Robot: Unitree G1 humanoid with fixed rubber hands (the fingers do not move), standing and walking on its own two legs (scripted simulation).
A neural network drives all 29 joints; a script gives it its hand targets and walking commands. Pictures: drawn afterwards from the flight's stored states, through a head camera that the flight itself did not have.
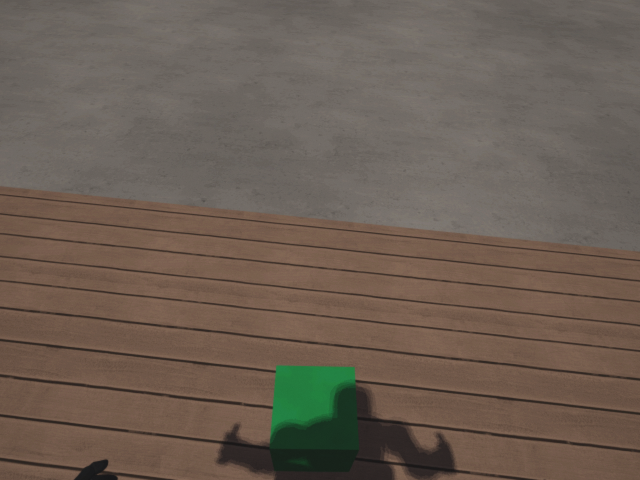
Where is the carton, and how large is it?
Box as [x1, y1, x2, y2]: [269, 365, 358, 471]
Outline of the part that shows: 276,365 269,447 274,470 348,471 358,450 354,367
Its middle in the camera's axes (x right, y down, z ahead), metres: -0.02 +0.51 +1.07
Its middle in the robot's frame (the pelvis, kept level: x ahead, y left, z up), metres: +0.39 +0.01 -0.66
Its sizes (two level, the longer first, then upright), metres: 0.210 0.200 0.250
